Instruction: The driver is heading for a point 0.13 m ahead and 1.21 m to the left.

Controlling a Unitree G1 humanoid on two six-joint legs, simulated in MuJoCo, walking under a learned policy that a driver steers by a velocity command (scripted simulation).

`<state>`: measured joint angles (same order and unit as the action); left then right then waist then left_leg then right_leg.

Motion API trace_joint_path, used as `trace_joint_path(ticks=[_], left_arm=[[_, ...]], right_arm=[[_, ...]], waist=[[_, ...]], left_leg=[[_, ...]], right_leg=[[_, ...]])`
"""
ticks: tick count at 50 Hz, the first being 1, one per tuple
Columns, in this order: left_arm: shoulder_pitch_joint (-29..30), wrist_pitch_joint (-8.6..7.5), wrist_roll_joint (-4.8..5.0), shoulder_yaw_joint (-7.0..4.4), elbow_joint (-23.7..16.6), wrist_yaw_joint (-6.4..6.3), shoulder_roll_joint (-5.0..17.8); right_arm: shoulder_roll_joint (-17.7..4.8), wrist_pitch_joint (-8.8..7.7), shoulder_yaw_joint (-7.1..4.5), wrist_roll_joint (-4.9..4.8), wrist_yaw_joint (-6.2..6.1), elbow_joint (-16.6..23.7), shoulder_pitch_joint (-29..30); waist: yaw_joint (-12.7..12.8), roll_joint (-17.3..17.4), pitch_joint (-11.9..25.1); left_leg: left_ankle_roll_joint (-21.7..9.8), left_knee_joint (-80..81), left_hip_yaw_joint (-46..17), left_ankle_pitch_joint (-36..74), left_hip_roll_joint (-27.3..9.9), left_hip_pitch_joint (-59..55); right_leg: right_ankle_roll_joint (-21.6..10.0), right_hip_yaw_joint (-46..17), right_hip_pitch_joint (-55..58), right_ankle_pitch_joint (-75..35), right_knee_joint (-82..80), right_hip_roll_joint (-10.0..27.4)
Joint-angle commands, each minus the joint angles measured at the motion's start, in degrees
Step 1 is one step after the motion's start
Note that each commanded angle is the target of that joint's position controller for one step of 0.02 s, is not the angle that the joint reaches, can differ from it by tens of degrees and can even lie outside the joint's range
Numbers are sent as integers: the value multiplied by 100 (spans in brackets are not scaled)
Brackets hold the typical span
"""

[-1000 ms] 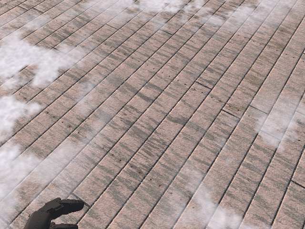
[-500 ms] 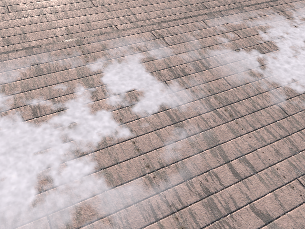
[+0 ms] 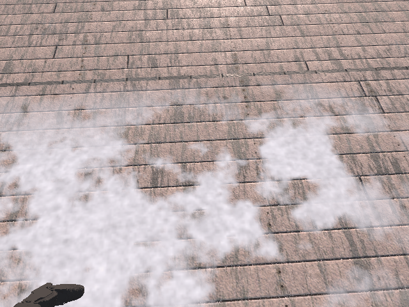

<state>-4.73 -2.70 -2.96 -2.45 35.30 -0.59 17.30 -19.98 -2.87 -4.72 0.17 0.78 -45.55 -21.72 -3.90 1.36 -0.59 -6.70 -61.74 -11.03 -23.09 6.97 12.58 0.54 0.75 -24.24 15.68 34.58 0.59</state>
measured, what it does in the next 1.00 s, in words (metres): walks ahead, turning left: left foot, then right foot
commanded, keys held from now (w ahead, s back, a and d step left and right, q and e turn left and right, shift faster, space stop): w+q+shift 1.00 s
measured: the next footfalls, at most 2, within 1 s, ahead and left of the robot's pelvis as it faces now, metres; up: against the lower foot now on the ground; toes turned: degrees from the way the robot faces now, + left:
left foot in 0.38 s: +0.49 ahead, +0.11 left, +0.00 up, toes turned +24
right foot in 0.78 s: +0.95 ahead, +0.19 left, +0.00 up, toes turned +47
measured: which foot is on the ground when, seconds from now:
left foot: up 0.00-0.36, down 0.38-0.78, up 0.80-1.00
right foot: down 0.00-0.38, up 0.40-0.76, down 0.78-1.00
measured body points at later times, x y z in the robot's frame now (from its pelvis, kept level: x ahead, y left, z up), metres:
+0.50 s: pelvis +0.43 +0.08 -0.01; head +0.46 +0.09 +0.44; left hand +0.39 +0.35 -0.12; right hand +0.65 -0.12 -0.13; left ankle +0.45 +0.10 -0.72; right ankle +0.38 -0.13 -0.60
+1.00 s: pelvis +0.85 +0.29 +0.01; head +0.86 +0.31 +0.46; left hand +0.61 +0.48 -0.10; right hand +1.19 +0.29 -0.07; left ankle +0.78 +0.36 -0.62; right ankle +0.92 +0.17 -0.72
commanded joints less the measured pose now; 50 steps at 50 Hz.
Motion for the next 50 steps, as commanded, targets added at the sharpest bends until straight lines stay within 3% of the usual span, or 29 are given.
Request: trace_joint_path(ticks=[1,3,6,8,9,11,12,13,15,17,18,19,20,21,23,26,30,31,32,35,37,38,39,40,41,42,44,47,50], left_arm=[[-1211,18,-16,-291,99,-65,632],[-1373,-93,16,-220,388,-37,486],[-1761,-246,155,-160,754,67,292],[-1675,-330,158,-128,860,100,243],[-1610,-366,147,-136,880,98,335],[-1831,-389,147,-132,1048,63,373],[-1933,-368,137,-140,1136,45,372],[-2052,-394,118,-157,1138,21,627],[-2249,-314,156,-228,1196,-66,958],[-1839,-121,126,-319,1043,-140,1330],[-1516,-77,162,-328,779,-103,1378],[-1722,-68,54,-260,819,12,965],[-1964,-97,91,-149,223,56,559],[-1201,-228,128,-144,-93,57,838],[-935,-330,103,-48,-103,36,721],[-1228,-4,-151,-19,24,36,633],[179,56,5,131,-558,144,258],[256,71,33,136,-480,163,230],[365,40,93,176,-618,184,164],[647,0,141,115,-676,148,418],[-272,-25,145,-20,-423,68,748],[-1190,-84,149,-140,-240,-16,980],[-2417,-99,72,-310,-34,-156,1380],[-2786,-112,-186,-387,100,-206,1726],[-2183,-77,-95,-458,58,-122,1724],[-1509,-42,-44,-346,-53,-94,1090],[-1492,-25,-41,-212,198,-42,587],[-1732,-187,96,-122,708,50,281],[-1601,-339,166,-100,881,129,257]], right_arm=[[-330,-39,52,198,125,684,879],[-200,106,110,243,320,852,1147],[110,215,244,220,436,1154,1706],[101,215,289,208,470,1329,2040],[105,217,319,183,493,1445,2232],[80,224,369,209,573,1592,2806],[131,246,394,159,592,1487,2805],[244,226,443,160,608,1614,2944],[59,222,391,196,521,1439,2636],[-446,203,169,144,364,892,836],[-709,176,-17,79,250,456,-404],[-935,186,-167,52,90,378,-239],[-1637,321,-309,197,42,673,288],[-1543,371,-335,182,-37,710,-226],[-1186,243,-282,105,-115,430,44],[-693,-28,-71,24,-141,479,535],[-665,-209,-76,62,-57,407,435],[-705,-197,-98,68,-12,377,431],[-778,-224,-129,21,4,338,234],[-872,-210,-183,-39,-12,194,-44],[-1139,-181,-228,-17,-45,201,22],[-1228,-193,-244,-25,-15,182,91],[-885,-267,-142,23,6,262,316],[118,-283,98,-123,-31,514,93],[-289,-239,138,-110,-95,718,30],[-580,-149,94,55,-94,579,503],[-472,-23,90,207,88,547,1088],[44,198,236,181,294,907,1369],[182,262,336,189,387,1286,1898]], waist=[[783,-375,348],[650,-767,-60],[585,-541,-351],[432,-488,-537],[359,-648,-625],[463,-381,-891],[531,-295,-731],[432,-474,-876],[148,-642,-517],[-811,-872,460],[-1267,-625,1097],[-782,117,869],[-95,1201,1417],[-474,83,1777],[77,-657,197],[736,-617,-199],[458,-256,-680],[368,-404,-503],[277,79,-495],[70,-9,-312],[482,-60,456],[1032,-36,812],[1643,-227,1493],[1350,-1790,2095],[974,-2372,2270],[944,-1478,1294],[907,-316,278],[572,-666,-149],[341,-578,-406]], left_leg=[[6,-1344,466,674,-830,3116],[90,-1224,493,784,-1115,3206],[72,-1246,594,1253,-1202,3701],[63,-902,797,1701,-1144,3681],[62,-452,932,1893,-1164,3558],[-48,542,1517,2141,-1038,3206],[-179,818,1875,2185,-754,2716],[-287,1279,2039,2098,-746,2390],[-464,1590,2376,1803,-281,1737],[-674,1719,2129,1363,39,-137],[-882,2177,1771,1296,197,-1804],[-1018,2582,732,825,-397,-2679],[-2053,3034,-2327,865,-1860,-4046],[-2113,3998,-3302,294,-1960,-3987],[-1673,4705,-2698,729,-1750,-2238],[-1567,4776,-1730,1633,-1108,-261],[-1257,5219,-1255,1799,-518,1225],[-1085,5251,-1044,2041,-317,1032],[-1031,5126,-1220,2653,-479,1034],[-759,4782,-1377,3652,-663,122],[-474,3545,-1362,5487,-608,-356],[-282,2098,-1337,5509,-554,25],[-191,395,-1017,4486,-280,724],[-77,-1458,-318,-639,344,2324],[-106,-2057,109,-231,29,2991],[-94,-2035,314,439,-424,3159],[-20,-1629,519,790,-838,2968],[18,-1564,593,800,-1160,3225],[17,-1014,810,1466,-1251,3328]], right_leg=[[-592,-2681,2762,2082,-2086,1923],[-587,-1850,2269,1284,-2297,1757],[-430,-742,2230,-206,-2474,1661],[-293,184,2045,-1494,-2563,1437],[-283,484,1908,-1818,-2668,1396],[-173,1077,1861,-2505,-2920,1176],[-45,1427,1985,-3325,-2937,878],[1,1536,1939,-4890,-2635,1119],[42,1619,2551,-7411,-1824,1259],[-84,1470,2481,-8285,272,1518],[-137,1439,1611,-7874,2102,1449],[-98,1317,190,-1890,3961,780],[251,832,-2008,1577,6146,-103],[186,-297,-2525,1042,6074,19],[113,-406,-2414,616,4755,489],[379,-440,-1314,1075,3721,779],[505,-125,-527,-597,1602,701],[452,6,-341,-1140,1321,491],[364,-66,-65,-1684,816,480],[184,-75,383,-1832,-63,165],[61,-116,1550,-1165,-164,-229],[-31,-185,2719,-847,-306,-66],[-171,-839,4050,536,-192,682],[-475,-3178,5272,2249,-955,2423],[-702,-5144,4882,3134,-1828,2755],[-664,-4229,3988,3364,-1944,2412],[-467,-2221,2787,1143,-1862,1852],[-436,-1176,2154,198,-2208,1777],[-294,115,1820,-1371,-2479,1637]])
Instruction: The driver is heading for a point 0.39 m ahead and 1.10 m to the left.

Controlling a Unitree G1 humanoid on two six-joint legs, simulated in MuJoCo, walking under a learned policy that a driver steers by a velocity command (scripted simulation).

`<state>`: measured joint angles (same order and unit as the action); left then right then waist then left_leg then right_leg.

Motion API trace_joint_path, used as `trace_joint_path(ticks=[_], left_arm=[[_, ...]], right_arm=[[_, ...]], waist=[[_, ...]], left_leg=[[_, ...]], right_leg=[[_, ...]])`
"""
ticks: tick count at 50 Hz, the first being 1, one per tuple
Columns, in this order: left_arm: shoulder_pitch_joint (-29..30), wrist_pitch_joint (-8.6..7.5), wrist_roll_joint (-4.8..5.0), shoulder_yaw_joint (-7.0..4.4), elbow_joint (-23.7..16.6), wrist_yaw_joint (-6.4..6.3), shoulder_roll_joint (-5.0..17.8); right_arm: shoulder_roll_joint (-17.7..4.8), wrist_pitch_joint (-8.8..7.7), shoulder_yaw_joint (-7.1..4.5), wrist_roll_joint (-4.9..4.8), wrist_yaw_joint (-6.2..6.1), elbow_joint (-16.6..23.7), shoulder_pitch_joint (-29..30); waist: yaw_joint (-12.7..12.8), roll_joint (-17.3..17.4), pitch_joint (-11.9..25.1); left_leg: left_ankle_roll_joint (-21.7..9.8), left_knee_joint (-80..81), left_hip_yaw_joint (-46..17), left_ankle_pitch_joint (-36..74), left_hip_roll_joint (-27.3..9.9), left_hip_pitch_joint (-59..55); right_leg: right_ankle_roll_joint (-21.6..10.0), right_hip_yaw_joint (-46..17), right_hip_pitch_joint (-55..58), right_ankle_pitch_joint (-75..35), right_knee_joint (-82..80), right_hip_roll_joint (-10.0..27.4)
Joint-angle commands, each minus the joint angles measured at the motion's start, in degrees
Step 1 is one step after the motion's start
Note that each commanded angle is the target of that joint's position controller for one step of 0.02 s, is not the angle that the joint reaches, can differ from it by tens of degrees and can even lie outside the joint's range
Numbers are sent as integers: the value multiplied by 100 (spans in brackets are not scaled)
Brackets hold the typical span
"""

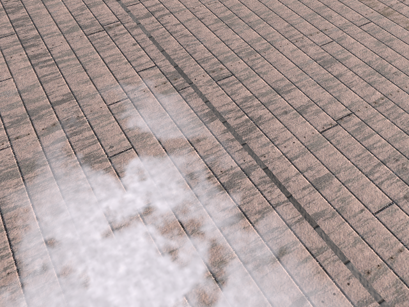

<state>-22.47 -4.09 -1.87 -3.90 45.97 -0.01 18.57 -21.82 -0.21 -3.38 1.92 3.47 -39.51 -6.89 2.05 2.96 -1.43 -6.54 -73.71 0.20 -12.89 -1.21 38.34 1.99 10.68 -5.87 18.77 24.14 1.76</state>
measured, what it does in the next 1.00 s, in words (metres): walks ahead, turning left: left foot, then right foot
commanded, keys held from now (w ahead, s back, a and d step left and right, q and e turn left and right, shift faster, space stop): w+q+shift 0.74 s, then w+shift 0.26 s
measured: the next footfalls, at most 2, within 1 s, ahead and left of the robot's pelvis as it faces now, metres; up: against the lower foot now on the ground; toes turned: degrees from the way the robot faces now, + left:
left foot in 0.24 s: +0.39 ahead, +0.05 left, +0.00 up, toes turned +15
right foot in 0.62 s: +0.85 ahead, +0.06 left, +0.00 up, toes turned +38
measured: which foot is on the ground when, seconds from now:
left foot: up 0.00-0.22, down 0.24-0.62, up 0.64-1.00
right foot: down 0.00-0.22, up 0.24-0.60, down 0.62-1.00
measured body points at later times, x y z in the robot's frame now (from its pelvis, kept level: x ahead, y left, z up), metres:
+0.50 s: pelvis +0.47 +0.06 +0.00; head +0.51 +0.07 +0.45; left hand +0.60 +0.37 -0.06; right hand +0.57 -0.22 -0.13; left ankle +0.36 +0.04 -0.73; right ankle +0.72 -0.05 -0.67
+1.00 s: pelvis +0.87 +0.29 -0.02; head +0.88 +0.32 +0.43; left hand +0.59 +0.36 -0.14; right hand +1.21 +0.41 -0.04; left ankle +0.92 +0.48 -0.70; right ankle +0.82 +0.03 -0.73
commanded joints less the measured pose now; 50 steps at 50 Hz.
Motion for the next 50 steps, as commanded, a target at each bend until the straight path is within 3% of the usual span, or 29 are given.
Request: trace_joint_path(ticks=[1,4,7,10,11,12,13,14,16,18,20,21,23,26,28,29,30,31,32,33,34,35,36,40,43,47,48,49,50], left_arm=[[278,-230,53,49,-149,66,132],[94,-261,36,9,24,10,372],[-412,-159,52,-50,111,-90,751],[89,69,46,-183,-225,-170,1275],[271,118,8,-190,-292,-116,1235],[152,158,-141,7,-360,16,341],[202,67,18,2,-1112,9,485],[806,-93,7,41,-1326,14,659],[970,-176,-38,104,-1176,-22,627],[699,44,-223,127,-1074,-28,583],[1028,219,-268,161,-1141,21,391],[1433,227,-199,236,-1442,60,231],[2168,181,-68,322,-1714,100,52],[2315,156,44,316,-1732,109,121],[2066,143,47,220,-1675,43,388],[1531,127,56,117,-1527,-20,638],[487,100,75,-6,-1303,-99,855],[-774,83,-5,-174,-1023,-225,1225],[-1119,46,-205,-245,-989,-266,1555],[-272,74,-216,-315,-1083,-179,1613],[379,110,-174,-194,-1230,-150,892],[503,127,-145,-93,-1124,-126,491],[370,117,-148,-67,-920,-114,436],[-56,-141,0,38,-239,50,128],[233,-273,7,29,-139,95,309],[-264,-265,66,3,162,96,615],[-381,-237,65,-17,227,79,773],[-423,-222,86,-18,186,32,879],[-452,-174,56,-63,223,5,1261]], right_arm=[[347,-3,216,1,138,760,574],[299,-6,271,3,257,954,1204],[226,-42,250,-25,230,799,1117],[-342,-66,-51,-124,17,56,-1219],[-524,-113,-212,-94,-117,-212,-2056],[-912,-69,-343,-203,-281,-216,-1581],[-1502,66,-459,-3,-292,55,-1417],[-1378,73,-502,-14,-364,3,-1775],[-935,-75,-417,-70,-423,-201,-1406],[-594,-266,-257,-127,-456,-162,-1083],[-422,-400,-178,-173,-393,-195,-971],[-538,-451,-204,-140,-385,-185,-1025],[-449,-511,-221,-134,-341,-265,-1140],[-649,-512,-304,-211,-269,-390,-1397],[-749,-483,-342,-216,-300,-442,-1481],[-903,-467,-375,-187,-308,-461,-1471],[-1092,-473,-411,-162,-287,-422,-1208],[-794,-536,-329,-127,-268,-318,-942],[148,-583,-81,-276,-282,33,-995],[-24,-514,2,-318,-348,142,-1475],[-299,-401,-25,-125,-364,-55,-1101],[-327,-328,-35,-30,-287,-48,-762],[-218,-272,-33,61,-192,75,-319],[374,-85,173,70,68,525,123],[273,-100,240,56,121,784,508],[355,-182,359,79,245,913,1276],[295,-189,341,90,210,855,1250],[142,-166,277,37,159,709,982],[58,-214,237,108,88,592,422]], waist=[[-339,-742,-434],[-297,-509,-795],[-392,-652,-456],[-1548,-912,900],[-1829,-726,1027],[-1110,491,690],[-803,977,1529],[-981,-34,1427],[-420,-848,83],[43,-883,-100],[118,-992,-210],[54,-538,-383],[-184,-451,-541],[-451,-211,-206],[-354,-161,87],[-94,-193,493],[599,-238,985],[1196,-385,1575],[955,-2196,2339],[308,-2754,2354],[299,-1620,1461],[268,-850,731],[266,-457,408],[-93,-655,-210],[-375,-729,-472],[-165,-486,-781],[-221,-555,-676],[-326,-765,-92],[-722,-1058,98]], left_leg=[[-11,539,-180,730,-380,661],[-182,2095,535,1215,-193,174],[-452,2750,1271,1012,495,-782],[-802,2824,942,184,1032,-3345],[-987,3668,249,233,817,-4688],[-1148,3531,-1115,-85,-89,-5111],[-2295,4672,-4244,-103,-1049,-6453],[-2168,5571,-4833,-665,-1199,-6281],[-1756,5916,-3920,96,-821,-4537],[-1678,5873,-3151,1080,-418,-3272],[-1470,6133,-2536,731,61,-2404],[-1516,6288,-2613,940,68,-1870],[-1208,6332,-2339,1451,354,-1386],[-907,6196,-2410,2400,276,-1857],[-632,5491,-2509,3438,234,-2565],[-473,4694,-2467,4155,272,-2824],[-306,3366,-2327,4289,377,-2545],[-187,1682,-2052,3433,640,-1727],[-59,-263,-1405,-1077,1324,-295],[-53,-995,-1004,-1159,909,496],[-70,-1048,-842,-634,399,672],[-36,-818,-660,-371,155,652],[-30,-558,-622,-360,-21,593],[7,-169,-745,-270,-284,796],[37,1007,-672,483,-194,686],[-195,3021,443,1124,123,-721],[-287,3226,594,976,320,-957],[-323,3105,803,821,724,-1515],[-430,3254,761,163,827,-1920]], right_leg=[[-381,-410,-121,-2108,-1517,1321],[-315,413,-90,-3116,-1852,1080],[-170,731,667,-6996,-1037,1053],[-272,529,394,-8784,2168,1419],[-255,441,-682,-6320,3907,1285],[-197,342,-2251,361,5982,321],[76,-651,-4142,1239,7289,-357],[24,-1451,-4600,730,6883,-16],[14,-1445,-4178,376,5702,356],[196,-1484,-3353,645,5025,544],[305,-1311,-2935,749,4149,646],[342,-1196,-2746,313,3525,625],[325,-1116,-2125,-1196,2408,485],[113,-1020,-1273,-2267,1367,117],[-8,-1121,-778,-1937,857,-117],[-64,-1115,-167,-1459,835,-290],[-115,-1106,973,-1116,746,-253],[-230,-1527,2360,-137,959,337],[-577,-4158,3498,1816,30,2114],[-965,-6137,3015,2508,-834,2671],[-974,-5407,2201,3022,-823,2346],[-930,-4398,1353,2151,-792,2105],[-782,-3593,923,1308,-866,1813],[-729,-2203,74,-479,-1286,1623],[-733,-1060,-280,-1656,-1774,1401],[-732,-27,-406,-3252,-2426,1212],[-736,110,-13,-4499,-2177,1220],[-750,218,443,-6410,-1613,1126],[-733,274,654,-7656,-533,1339]])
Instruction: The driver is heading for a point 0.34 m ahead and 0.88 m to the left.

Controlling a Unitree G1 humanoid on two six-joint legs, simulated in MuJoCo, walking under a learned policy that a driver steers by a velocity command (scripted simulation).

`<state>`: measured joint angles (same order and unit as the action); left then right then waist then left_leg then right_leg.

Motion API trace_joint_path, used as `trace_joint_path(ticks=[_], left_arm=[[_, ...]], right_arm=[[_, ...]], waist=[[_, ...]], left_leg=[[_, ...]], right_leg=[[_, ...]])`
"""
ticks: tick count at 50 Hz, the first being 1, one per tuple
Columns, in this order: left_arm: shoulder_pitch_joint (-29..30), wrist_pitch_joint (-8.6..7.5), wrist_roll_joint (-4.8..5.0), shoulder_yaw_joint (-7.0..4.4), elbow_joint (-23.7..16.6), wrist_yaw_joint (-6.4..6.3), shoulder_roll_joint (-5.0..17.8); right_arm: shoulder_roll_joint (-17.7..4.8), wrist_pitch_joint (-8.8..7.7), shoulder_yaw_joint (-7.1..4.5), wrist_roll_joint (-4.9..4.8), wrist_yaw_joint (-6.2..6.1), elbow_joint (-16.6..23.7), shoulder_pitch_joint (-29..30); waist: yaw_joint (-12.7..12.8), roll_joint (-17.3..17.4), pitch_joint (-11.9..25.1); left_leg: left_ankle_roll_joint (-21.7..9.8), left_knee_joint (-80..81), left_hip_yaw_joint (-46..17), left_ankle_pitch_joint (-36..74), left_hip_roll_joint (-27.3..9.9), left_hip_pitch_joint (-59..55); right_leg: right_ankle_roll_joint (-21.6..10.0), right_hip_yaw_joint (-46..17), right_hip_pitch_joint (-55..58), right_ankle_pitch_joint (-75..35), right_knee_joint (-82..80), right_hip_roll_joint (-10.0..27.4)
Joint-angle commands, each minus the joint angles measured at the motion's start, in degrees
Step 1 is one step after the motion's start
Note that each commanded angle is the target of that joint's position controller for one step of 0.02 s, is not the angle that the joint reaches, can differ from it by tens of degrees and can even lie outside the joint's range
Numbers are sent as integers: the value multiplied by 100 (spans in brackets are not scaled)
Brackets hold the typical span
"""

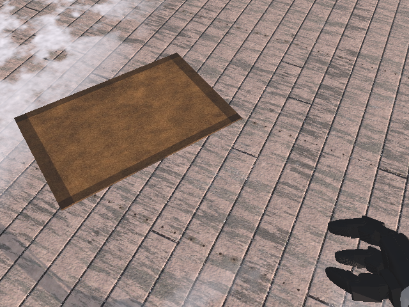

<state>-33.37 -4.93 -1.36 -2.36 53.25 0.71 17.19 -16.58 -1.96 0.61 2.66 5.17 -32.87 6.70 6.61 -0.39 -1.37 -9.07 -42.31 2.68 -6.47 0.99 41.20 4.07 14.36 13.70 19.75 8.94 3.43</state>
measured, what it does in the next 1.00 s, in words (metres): walks ahead, turning left: left foot, then right foot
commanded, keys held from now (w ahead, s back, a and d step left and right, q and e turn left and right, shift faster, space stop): w+shift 0.24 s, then w+q+shift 0.76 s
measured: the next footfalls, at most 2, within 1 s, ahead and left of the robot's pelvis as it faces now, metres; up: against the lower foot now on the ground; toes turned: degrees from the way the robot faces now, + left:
left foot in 0.04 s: +0.24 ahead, +0.07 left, +0.00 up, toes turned +2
right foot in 0.46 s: +0.70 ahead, -0.08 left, +0.00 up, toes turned +9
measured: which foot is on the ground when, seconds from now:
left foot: up 0.00-0.02, down 0.04-0.48, up 0.50-0.90, down 0.92-1.00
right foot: down 0.00-0.06, up 0.08-0.44, down 0.46-0.92, up 0.94-1.00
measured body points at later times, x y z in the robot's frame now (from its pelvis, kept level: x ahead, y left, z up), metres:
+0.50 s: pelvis +0.50 +0.01 -0.01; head +0.54 +0.01 +0.44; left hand +0.71 +0.27 -0.07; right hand +0.48 -0.28 -0.13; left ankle +0.22 +0.07 -0.67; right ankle +0.66 -0.08 -0.72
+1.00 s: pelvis +0.95 +0.18 -0.02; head +0.97 +0.20 +0.43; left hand +0.84 +0.43 -0.15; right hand +1.22 +0.03 -0.13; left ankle +1.01 +0.23 -0.71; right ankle +0.83 -0.06 -0.56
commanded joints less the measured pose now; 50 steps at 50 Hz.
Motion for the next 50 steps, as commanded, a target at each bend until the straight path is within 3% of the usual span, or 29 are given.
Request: trace_joint_path(ticks=[1,2,3,4,5,6,7,10,14,17,20,22,23,24,25,26,28,30,32,38,40,42,44,45,46,47,48,49,50], left_arm=[[735,-2,17,-244,-499,-122,1538],[907,73,44,-219,-545,-149,1446],[678,113,-132,-90,-763,-78,705],[272,77,120,-13,-1185,-5,454],[1214,16,95,-92,-1334,-46,910],[1434,-18,155,-50,-1363,-39,731],[1483,-3,72,-7,-1255,-38,616],[1193,263,-109,49,-1151,111,369],[2837,266,-121,154,-1786,186,206],[3210,182,-37,202,-1893,267,185],[3265,188,-53,122,-1935,167,467],[2085,156,-64,-39,-1644,-9,841],[966,143,-61,-133,-1359,-130,1007],[-92,139,-206,-294,-1190,-278,1472],[305,125,-361,-402,-1211,-200,1905],[877,155,-216,-349,-1359,-128,1298],[1340,128,-199,-206,-1219,-69,613],[1366,72,-158,-125,-995,-87,350],[1240,-37,-29,-71,-757,10,107],[1389,-251,7,-123,-571,-20,392],[1100,-216,35,-142,-460,-87,552],[937,-123,47,-202,-544,-175,900],[1298,96,-11,-334,-685,-235,1327],[1585,209,-38,-358,-802,-223,1332],[1660,251,-85,-349,-810,-161,1130],[1514,209,-173,-142,-1155,-73,281],[1568,64,19,-96,-1809,-61,455],[2021,-87,-6,-63,-1832,-70,640],[2160,-137,-7,-48,-1761,-78,663]], right_arm=[[-648,-54,-244,49,-169,-367,-1944],[-923,-67,-402,84,-286,-752,-3024],[-1437,-47,-559,62,-426,-954,-3182],[-1866,-3,-664,1,-489,-720,-3054],[-1631,-8,-675,-40,-530,-791,-3104],[-1395,-81,-637,-93,-568,-985,-2912],[-1063,-181,-563,-92,-544,-1107,-2808],[-494,-325,-383,-158,-586,-1173,-2442],[-510,-469,-394,-256,-489,-1408,-2768],[-760,-565,-470,-351,-478,-1474,-2899],[-1152,-522,-557,-360,-525,-1639,-3099],[-1451,-446,-605,-218,-541,-1707,-3143],[-1445,-401,-610,-141,-543,-1718,-2961],[-823,-427,-468,-80,-552,-1579,-2967],[4,-410,-282,-445,-522,-1278,-3863],[-639,-370,-340,-279,-574,-1317,-3162],[-701,-273,-384,-177,-496,-1301,-2254],[-355,-93,-336,-153,-367,-1212,-2419],[-67,69,-279,-143,-275,-979,-1970],[-30,98,-146,-124,-6,-273,-666],[-58,60,-145,-110,42,-223,-331],[-184,48,-194,-184,-9,-388,-709],[-592,6,-362,-179,-143,-743,-2170],[-886,0,-548,-189,-259,-1176,-3511],[-1161,51,-737,-236,-420,-1402,-3873],[-1714,140,-876,-251,-504,-1271,-3213],[-2004,214,-929,-80,-507,-1021,-3191],[-1756,202,-925,-77,-563,-1004,-3204],[-1431,155,-863,-127,-580,-1113,-2961]], waist=[[-1702,-898,537],[-2254,-772,985],[-1691,340,1455],[-1228,1492,2579],[-1505,441,2052],[-1278,297,1018],[-988,-165,299],[-396,169,91],[-606,189,-803],[-689,89,-663],[-644,-25,-325],[-107,280,501],[522,282,954],[807,-220,1707],[-121,-2306,2511],[-44,-1327,1896],[-120,-6,451],[-522,-427,238],[-641,-339,-213],[-865,-216,-807],[-782,-110,-823],[-988,-376,-348],[-1841,-707,365],[-2388,-642,1007],[-2330,-81,1026],[-1436,1567,611],[-1285,1378,1763],[-1343,315,1322],[-1069,-310,479]], left_leg=[[-324,429,341,-761,676,-3196],[-442,1060,-45,-489,481,-4586],[-335,732,-1488,-1571,-700,-5965],[-1012,1790,-4829,-2261,-2113,-7091],[-852,2250,-4446,-1757,-1749,-6747],[-844,2356,-3574,-937,-1637,-5860],[-631,2375,-2897,164,-1329,-4754],[-602,2980,-2178,-154,-923,-3326],[-676,3783,-1534,468,-521,-2623],[-557,4157,-1411,1479,-505,-2464],[-366,3595,-1442,3353,-690,-3691],[-129,1663,-1481,5233,-743,-4022],[-18,154,-1408,4545,-560,-3415],[28,-1948,-1182,2519,-169,-2417],[165,-3833,-1004,-2015,604,-679],[36,-4068,-1021,-1504,228,-244],[94,-3610,-826,-735,-307,-277],[187,-3515,-769,-756,-536,-420],[190,-3389,-714,-769,-728,-100],[90,-1047,152,794,-669,-217],[-86,-293,683,1041,-296,-677],[-229,-239,953,787,170,-1209],[-431,-124,801,91,472,-2596],[-580,81,511,-57,579,-4012],[-687,403,-76,-551,458,-5033],[-1135,387,-1954,495,-490,-5534],[-2077,1790,-4532,-861,-1251,-6809],[-1812,2674,-4983,-1581,-1414,-6335],[-1508,2906,-4567,-1512,-1233,-5338]], right_leg=[[-925,-146,-1378,-8140,2283,1314],[-827,-71,-2056,-7069,3956,1107],[-779,-314,-3600,-1207,6016,531],[-640,-1153,-5324,1008,7906,-250],[-774,-1730,-5958,325,7944,-73],[-757,-1643,-6141,-46,7543,89],[-723,-1666,-5760,-133,7003,312],[-514,-1727,-4891,-16,6080,569],[-302,-1325,-5209,-1187,4199,621],[-412,-1147,-3968,-2814,2899,220],[-611,-1112,-3541,-2551,2391,-187],[-748,-1152,-2269,-1356,2546,-529],[-789,-1289,-987,-1142,2401,-269],[-803,-2529,295,666,2569,954],[-1277,-5711,1264,2223,1174,2476],[-1136,-5983,570,2616,593,2173],[-1018,-3776,-943,358,685,1695],[-1025,-2894,-1687,60,420,1548],[-851,-2049,-1984,-631,213,1433],[-678,51,-2294,-3029,-396,971],[-612,383,-1851,-4575,-337,859],[-504,491,-1140,-7411,512,961],[-588,341,-1019,-8442,2422,1239],[-647,175,-1458,-7847,4035,1236],[-537,111,-2555,-4350,5939,699],[-278,-134,-4603,973,8192,-333],[-190,-1400,-6136,1037,8837,-545],[-254,-1799,-6428,606,8353,-202],[-291,-1812,-6252,262,7624,21]])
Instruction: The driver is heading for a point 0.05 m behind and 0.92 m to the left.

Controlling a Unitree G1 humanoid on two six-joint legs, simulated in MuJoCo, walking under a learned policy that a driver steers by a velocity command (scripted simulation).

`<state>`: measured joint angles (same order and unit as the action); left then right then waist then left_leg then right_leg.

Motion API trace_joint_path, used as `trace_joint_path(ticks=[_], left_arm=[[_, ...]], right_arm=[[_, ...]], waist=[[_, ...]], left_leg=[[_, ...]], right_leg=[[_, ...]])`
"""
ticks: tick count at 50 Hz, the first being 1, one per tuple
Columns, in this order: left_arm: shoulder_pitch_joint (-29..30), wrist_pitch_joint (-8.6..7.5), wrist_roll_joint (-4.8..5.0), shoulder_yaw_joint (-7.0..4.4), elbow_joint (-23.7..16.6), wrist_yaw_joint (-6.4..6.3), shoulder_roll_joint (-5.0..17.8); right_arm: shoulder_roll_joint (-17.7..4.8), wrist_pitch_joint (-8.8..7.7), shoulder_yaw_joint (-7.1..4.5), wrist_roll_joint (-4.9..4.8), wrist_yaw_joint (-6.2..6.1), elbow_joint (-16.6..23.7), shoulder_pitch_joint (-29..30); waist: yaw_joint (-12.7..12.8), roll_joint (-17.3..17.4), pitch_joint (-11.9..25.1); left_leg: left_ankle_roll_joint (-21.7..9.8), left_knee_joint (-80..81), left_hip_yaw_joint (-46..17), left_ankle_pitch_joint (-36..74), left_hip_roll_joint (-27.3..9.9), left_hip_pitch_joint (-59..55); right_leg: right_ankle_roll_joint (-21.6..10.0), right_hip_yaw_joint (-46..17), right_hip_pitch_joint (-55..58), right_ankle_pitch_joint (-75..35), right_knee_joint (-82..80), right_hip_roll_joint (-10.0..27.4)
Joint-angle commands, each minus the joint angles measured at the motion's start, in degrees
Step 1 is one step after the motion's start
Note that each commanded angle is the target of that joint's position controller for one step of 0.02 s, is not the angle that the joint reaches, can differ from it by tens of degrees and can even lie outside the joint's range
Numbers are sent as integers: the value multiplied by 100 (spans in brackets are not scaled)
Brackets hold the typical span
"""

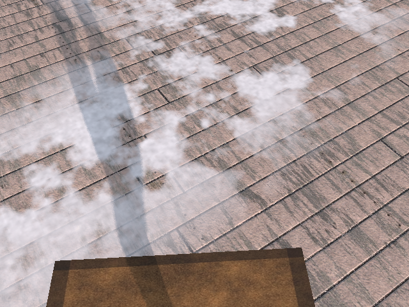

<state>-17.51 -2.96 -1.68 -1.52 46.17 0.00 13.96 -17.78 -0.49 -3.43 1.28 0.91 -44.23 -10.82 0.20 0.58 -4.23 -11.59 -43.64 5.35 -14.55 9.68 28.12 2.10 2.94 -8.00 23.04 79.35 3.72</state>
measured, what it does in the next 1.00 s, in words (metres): walks ahead, turning left: right foot, then left foot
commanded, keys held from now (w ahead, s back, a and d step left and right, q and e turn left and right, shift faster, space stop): w+q+shift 1.00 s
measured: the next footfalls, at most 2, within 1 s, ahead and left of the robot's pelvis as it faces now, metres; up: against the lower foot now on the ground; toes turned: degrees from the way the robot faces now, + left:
right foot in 0.34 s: +0.57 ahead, -0.12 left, +0.00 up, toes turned +21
left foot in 0.80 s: +0.82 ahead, +0.27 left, +0.00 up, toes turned +47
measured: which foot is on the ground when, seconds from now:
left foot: down 0.00-0.34, up 0.36-0.78, down 0.80-1.00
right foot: up 0.00-0.32, down 0.34-0.78, up 0.80-1.00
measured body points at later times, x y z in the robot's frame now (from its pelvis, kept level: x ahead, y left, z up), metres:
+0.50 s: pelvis +0.47 -0.01 +0.03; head +0.50 +0.01 +0.48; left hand +0.44 +0.30 -0.07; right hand +0.72 -0.23 -0.06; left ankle +0.35 +0.02 -0.58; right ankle +0.54 -0.13 -0.70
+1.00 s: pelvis +0.83 +0.28 +0.03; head +0.85 +0.30 +0.48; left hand +0.75 +0.58 -0.04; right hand +1.08 +0.11 -0.09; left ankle +0.79 +0.24 -0.70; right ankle +1.02 +0.20 -0.62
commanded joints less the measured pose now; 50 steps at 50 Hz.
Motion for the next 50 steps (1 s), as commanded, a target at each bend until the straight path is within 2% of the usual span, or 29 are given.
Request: trace_joint_path(ticks=[1,4,8,13,15,16,17,18,19,20,21,22,24,26,27,29,32,33,34,36,38,39,40,41,42,44,46,47,50], left_arm=[[654,-300,-69,-94,-1054,-27,890],[583,48,-253,-44,-1019,1,779],[1949,48,-107,114,-1621,103,457],[2256,-12,10,78,-1824,73,648],[1402,-51,15,-91,-1606,-40,1041],[281,-79,55,-224,-1352,-124,1289],[-1048,-88,-28,-396,-1073,-246,1666],[-1308,-114,-254,-475,-1030,-265,2036],[-543,-75,-229,-543,-1105,-174,1993],[60,-37,-191,-409,-1233,-149,1242],[185,-21,-173,-318,-1114,-135,873],[17,-30,-182,-295,-904,-130,819],[-265,-130,-139,-254,-499,-81,689],[-564,-239,14,-187,-196,33,439],[-451,-293,24,-209,-189,44,601],[-170,-367,26,-217,-156,48,671],[-376,-399,24,-238,10,26,832],[-558,-357,14,-244,84,4,823],[-652,-370,-5,-273,58,-19,1148],[-811,-253,42,-351,82,-91,1465],[-358,-40,9,-436,-122,-136,1770],[-119,7,38,-444,-369,-100,1765],[-443,26,-128,-282,-389,29,1002],[-416,-40,-11,-261,-1093,19,1026],[209,-191,-5,-232,-1304,27,1204],[448,-272,-38,-135,-1221,-16,1054],[153,-42,-246,-108,-1045,-26,990],[137,70,-257,-94,-1129,-4,939],[1328,122,-176,11,-1568,65,685]], right_arm=[[-1147,-91,-403,-41,-162,-29,-1103],[-782,-362,-228,-121,-160,46,-774],[-833,-482,-263,-84,-71,-1,-1030],[-992,-440,-351,-169,-41,-150,-1408],[-1249,-429,-409,-132,-70,-163,-1311],[-1464,-446,-451,-98,-48,-91,-962],[-1141,-515,-361,-57,-27,38,-677],[-155,-542,-104,-265,-38,386,-905],[-418,-459,-25,-268,-114,440,-1317],[-711,-365,-64,-85,-121,270,-843],[-729,-303,-77,5,-44,274,-515],[-628,-249,-73,97,48,382,-84],[-278,-98,36,103,227,619,88],[-36,-11,125,111,293,882,528],[-6,8,171,111,335,1079,636],[-75,29,197,85,390,1252,906],[-137,26,253,88,503,1482,1656],[-109,34,261,38,512,1359,1669],[-22,7,287,38,527,1474,1700],[-255,-11,203,76,432,1275,1284],[-732,-41,-42,21,276,711,-647],[-980,-49,-242,-44,156,300,-1694],[-1305,-23,-358,-91,6,315,-1122],[-1907,114,-479,74,-17,651,-883],[-1748,134,-494,89,-100,630,-1265],[-1361,-24,-422,3,-171,346,-1010],[-974,-207,-265,-78,-200,371,-589],[-894,-290,-215,-112,-172,379,-639],[-877,-428,-213,-62,-111,323,-745]], waist=[[-158,-552,412],[273,-612,160],[-137,-246,-227],[-452,89,126],[-31,104,785],[686,136,1319],[1304,-19,1982],[929,-1930,2751],[411,-2354,2796],[431,-1280,1854],[393,-530,1133],[409,-159,820],[208,-441,411],[153,-308,125],[17,-554,162],[-169,-516,27],[-65,-227,-468],[58,-159,-278],[-90,-463,-381],[-417,-644,-19],[-1379,-807,960],[-1736,-389,1502],[-897,722,1034],[-593,1314,1922],[-785,211,1893],[-265,-552,516],[229,-639,351],[314,-372,297],[100,-372,-185]], left_leg=[[-1165,2994,-4447,-9,-1899,-3193],[-1024,3133,-3435,767,-1325,-1529],[-699,3409,-2890,1726,-793,-702],[-190,2831,-3019,3451,-961,-1762],[119,1583,-3015,4806,-875,-2148],[250,319,-2926,4791,-777,-1821],[339,-1370,-2657,3819,-545,-997],[496,-3273,-1922,-980,204,572],[475,-3986,-1566,-1037,-242,1329],[463,-3925,-1385,-445,-697,1498],[498,-3687,-1206,-160,-920,1453],[499,-3459,-1149,-156,-1088,1414],[530,-3385,-1110,-211,-1344,1450],[478,-3243,-1051,-73,-1532,1770],[497,-3071,-1011,166,-1554,1842],[525,-2580,-869,773,-1558,1719],[393,-984,-82,1349,-1380,1226],[249,-769,298,1395,-1018,803],[158,-397,379,1285,-1030,546],[-19,-164,621,857,-594,-11],[-250,-50,376,410,-282,-1974],[-408,510,3,306,-100,-3610],[-559,735,-1453,-182,-1051,-4113],[-1709,1675,-4616,-301,-2154,-5513],[-1562,2523,-5163,-702,-2254,-5308],[-1143,2902,-4292,97,-1910,-3624],[-952,2915,-3368,828,-1378,-2413],[-1053,2996,-3361,1037,-1359,-1871],[-920,3403,-3051,923,-971,-781]], right_leg=[[-45,-713,-3719,-62,150,125],[223,-665,-2755,142,-974,436],[278,-307,-2222,-1784,-3102,272],[-36,-305,-1366,-2708,-4670,-225],[-148,-338,-142,-2071,-4861,-560],[-207,-380,1068,-1741,-4875,-462],[-340,-904,2517,-583,-4602,214],[-767,-3674,3739,1150,-5527,2062],[-1102,-5438,3326,1983,-6271,2459],[-1055,-4589,2446,2419,-6333,2072],[-1007,-3591,1611,1541,-6330,1831],[-876,-2825,1206,693,-6401,1561],[-840,-2031,558,-19,-6615,1487],[-595,-1069,448,-1302,-6722,1363],[-645,-878,387,-1643,-6842,1490],[-524,40,102,-2187,-7115,1238],[-394,1030,9,-3229,-7440,915],[-292,1370,262,-4139,-7400,562],[-262,1421,322,-5679,-7016,881],[-218,1470,997,-7968,-6114,1037],[-372,1309,786,-8571,-3856,1285],[-317,1314,-230,-7552,-1955,1081],[-206,1162,-1860,-648,-39,285],[111,305,-3812,793,1675,-526],[54,-585,-4282,278,1392,-193],[4,-620,-3964,-78,156,207],[128,-651,-3121,88,-444,418],[228,-629,-2887,228,-798,458],[369,-389,-2572,-530,-2324,432]])
Over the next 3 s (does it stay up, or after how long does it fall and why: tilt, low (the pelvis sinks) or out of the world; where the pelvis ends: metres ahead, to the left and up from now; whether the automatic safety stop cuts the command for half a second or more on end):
stays up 0.70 2.08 0.02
